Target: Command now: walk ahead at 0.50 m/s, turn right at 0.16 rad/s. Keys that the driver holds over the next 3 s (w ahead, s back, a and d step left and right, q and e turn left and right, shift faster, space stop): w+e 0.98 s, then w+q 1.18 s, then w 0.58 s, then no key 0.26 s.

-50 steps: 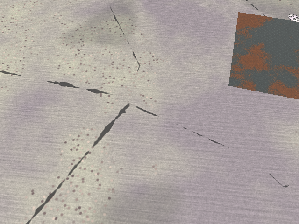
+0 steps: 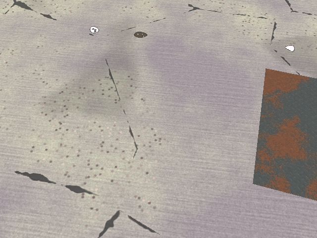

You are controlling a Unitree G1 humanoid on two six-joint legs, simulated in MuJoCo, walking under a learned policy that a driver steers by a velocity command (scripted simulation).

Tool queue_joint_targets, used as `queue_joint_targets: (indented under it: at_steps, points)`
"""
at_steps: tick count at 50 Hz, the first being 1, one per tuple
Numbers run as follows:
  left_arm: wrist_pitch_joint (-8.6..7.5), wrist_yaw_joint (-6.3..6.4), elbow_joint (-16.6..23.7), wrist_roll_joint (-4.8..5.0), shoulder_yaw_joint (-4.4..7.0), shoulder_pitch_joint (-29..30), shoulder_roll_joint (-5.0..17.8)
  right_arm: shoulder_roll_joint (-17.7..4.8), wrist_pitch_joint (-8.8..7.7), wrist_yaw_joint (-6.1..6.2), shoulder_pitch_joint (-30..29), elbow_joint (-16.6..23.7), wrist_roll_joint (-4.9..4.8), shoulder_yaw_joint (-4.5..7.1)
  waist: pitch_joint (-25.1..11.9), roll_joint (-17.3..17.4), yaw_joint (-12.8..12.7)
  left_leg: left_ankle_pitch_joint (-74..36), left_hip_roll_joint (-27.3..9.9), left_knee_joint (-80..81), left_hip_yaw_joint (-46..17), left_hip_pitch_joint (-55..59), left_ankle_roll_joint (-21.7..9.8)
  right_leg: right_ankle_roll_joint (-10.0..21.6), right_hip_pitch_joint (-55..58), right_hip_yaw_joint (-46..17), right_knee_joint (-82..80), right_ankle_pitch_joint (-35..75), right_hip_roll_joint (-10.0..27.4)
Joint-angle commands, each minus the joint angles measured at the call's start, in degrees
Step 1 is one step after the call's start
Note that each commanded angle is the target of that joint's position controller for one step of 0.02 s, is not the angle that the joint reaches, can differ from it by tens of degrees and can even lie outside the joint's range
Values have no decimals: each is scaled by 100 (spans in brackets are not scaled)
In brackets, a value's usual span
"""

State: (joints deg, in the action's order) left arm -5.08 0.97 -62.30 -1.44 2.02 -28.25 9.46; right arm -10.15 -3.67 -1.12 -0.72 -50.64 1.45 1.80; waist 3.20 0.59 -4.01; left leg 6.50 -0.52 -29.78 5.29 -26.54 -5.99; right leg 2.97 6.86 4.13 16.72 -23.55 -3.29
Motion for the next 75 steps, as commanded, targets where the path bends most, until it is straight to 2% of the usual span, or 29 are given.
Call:
queue_joint_targets:
  at_steps: [1,2,3,4,5,8,13,21,24,27,28,29,30,31,33,36,42,50,53,55,56,57,58,59,60,61,66,70,75]
  points:
    - [-39,-17,388,93,75,106,681,-1237,-184,183,2706,-439,192,405,-1390,234,1347,475,-1060,444,-1333,3444,-550,450,-1838,-235,3443,3804,1010]
    - [-2,-46,418,329,-13,-659,119,-1677,-147,151,2850,-442,210,513,-2083,1476,990,800,-2674,1111,-3962,4757,-1299,237,-3785,11,5483,-636,-46]
    - [62,-3,350,146,173,-165,802,-1297,-64,122,2335,-317,26,443,-1599,286,931,1337,-2360,1391,-3872,4054,-1041,333,-4131,-717,5809,-388,271]
    - [54,-34,510,123,198,301,748,-957,-71,111,1699,-219,-15,333,-787,188,709,1302,-2147,1601,-2942,3163,-816,345,-4186,-752,5634,189,498]
    - [59,-53,537,114,182,474,596,-680,-115,94,1418,-200,-6,261,-385,71,575,828,-1907,1845,-2309,2512,-620,328,-4020,-728,5380,537,689]
    - [282,-159,524,-36,206,411,352,-397,-238,172,1559,-370,-53,167,-131,304,283,-46,-1489,2072,-1164,1766,-274,205,-3577,-651,5045,820,846]
    - [450,-266,909,-33,220,1278,325,-593,-353,207,2057,-518,-55,200,106,301,272,-737,-1374,2246,-259,1939,-212,74,-4450,-472,4560,1656,983]
    - [407,-388,1564,-36,97,2786,314,-760,-305,295,2672,-702,-33,208,356,298,583,-1980,-1438,2037,668,2751,-138,228,-4296,268,2293,2226,739]
    - [402,-387,1620,-61,151,2694,447,-903,-211,344,2669,-717,-9,248,204,433,433,-3779,-1547,1335,948,3244,-81,525,-3860,514,2023,1558,412]
    - [358,-314,1295,-79,320,1439,744,-1173,-58,336,2522,-620,0,333,-546,522,-105,-4837,-1563,-864,1090,3173,-14,932,-2369,617,1631,881,-175]
    - [309,-248,1050,-142,462,591,1059,-1183,-34,292,2401,-494,-20,334,-999,149,-532,-3645,-1432,-2393,1139,2276,174,1174,-1064,46,1113,863,29]
    - [306,-171,1089,-188,640,420,1767,-541,-58,188,2587,-102,-117,210,-1531,-1149,-266,858,-574,-4607,1061,-158,502,1968,753,-2697,884,647,1819]
    - [395,-168,1193,-9,656,456,1912,-874,-139,124,1983,206,-92,280,-1805,-827,-298,2399,191,-5532,-251,-1290,612,2304,1011,-4792,-93,616,2337]
    - [431,-119,1161,31,607,729,1780,-895,-211,89,1415,378,-96,271,-951,-326,-222,1781,-237,-5357,-628,-1849,536,2071,497,-3770,-201,967,2194]
    - [359,-77,1196,80,472,1252,1258,-829,-260,113,1576,279,-75,251,-274,187,280,1122,-598,-4323,-651,-1253,527,1557,-788,-2614,-291,2310,1678]
    - [177,-58,1224,178,374,1320,1072,-733,55,79,1786,289,141,238,-376,11,584,1065,-676,-3692,-644,-585,752,1384,-1397,-1928,-349,3340,1158]
    - [138,-91,1173,159,403,519,1304,-788,217,32,536,790,102,207,-108,-280,193,62,-605,-2377,-522,-1411,969,1126,-1209,-2009,-521,3260,954]
    - [167,-7,1159,72,374,-96,1357,-795,95,-56,-654,1344,33,63,-19,-465,-188,-498,-176,-761,-455,-1490,754,1024,-254,-2253,-91,4016,1035]
    - [92,36,1136,51,326,85,1362,-878,15,-52,-159,1245,22,74,-39,-571,84,-401,-5,-91,-308,-235,368,722,-383,-2018,35,4873,1155]
    - [48,12,1113,2,352,257,1526,-1149,-31,55,1109,842,-13,208,-608,-523,650,-11,358,180,-135,1147,82,527,-273,-1674,1346,6363,978]
    - [30,-10,1138,-1,335,300,1483,-1302,-79,129,1972,619,25,274,-1081,-369,1053,-28,24,284,-456,2308,-107,446,-803,-1452,2541,5685,749]
    - [9,-40,1325,79,230,25,1053,-1790,-94,186,2739,560,137,377,-1865,501,1107,587,-1343,309,-2438,3632,-576,275,-1953,-1071,4431,3473,216]
    - [20,-89,1259,140,223,-646,902,-2030,-12,106,2562,413,87,469,-1961,1710,610,345,-2201,1231,-4990,4187,-1296,108,-3502,-861,5756,-597,-622]
    - [45,-68,1265,-88,223,-165,1195,-1502,43,23,1940,530,-104,365,-1069,677,442,1316,-1917,1463,-4868,3445,-1180,201,-4026,-1078,5936,-154,-87]
    - [29,-105,1398,-107,221,477,1225,-1160,47,-11,1503,623,-137,292,-433,151,429,1188,-1668,1520,-3887,2672,-1062,166,-4094,-990,5673,372,184]
    - [14,-133,1522,-109,192,811,1162,-1027,32,-23,1398,608,-86,246,-239,-7,386,563,-1349,1612,-3335,2272,-933,129,-4022,-911,5350,599,355]
    - [188,-210,1753,-166,77,1060,943,-1175,-88,28,1981,260,-160,273,-325,324,221,-1061,-812,1812,-2386,1728,-926,-291,-3769,-645,4355,669,598]
    - [224,-224,2167,-125,-7,2196,871,-1242,-28,59,2376,203,-164,319,-28,321,501,-706,-614,2048,-2282,1579,-827,-556,-4148,-482,3156,1476,676]
    - [176,-244,2493,-36,-85,3080,836,-1322,20,88,2842,186,-117,384,-131,360,848,-1263,-556,1628,-2373,2038,-638,-604,-4026,-463,2108,2069,469]
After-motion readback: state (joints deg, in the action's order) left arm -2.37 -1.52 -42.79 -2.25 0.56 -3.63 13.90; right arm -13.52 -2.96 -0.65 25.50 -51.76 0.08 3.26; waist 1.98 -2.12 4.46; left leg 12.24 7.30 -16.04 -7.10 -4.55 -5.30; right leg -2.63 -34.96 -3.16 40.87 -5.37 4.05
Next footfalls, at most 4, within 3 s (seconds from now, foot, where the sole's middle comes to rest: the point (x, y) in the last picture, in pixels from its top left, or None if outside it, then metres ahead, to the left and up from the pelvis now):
0.56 right None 0.41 -0.13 -0.76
1.12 left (209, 168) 0.78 -0.16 -0.76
1.64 right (266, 145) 0.93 -0.44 -0.76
2.16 left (226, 98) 1.23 -0.27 -0.76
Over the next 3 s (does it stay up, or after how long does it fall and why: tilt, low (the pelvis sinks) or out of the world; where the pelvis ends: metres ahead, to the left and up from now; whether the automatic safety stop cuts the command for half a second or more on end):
stays up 1.51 -0.34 0.02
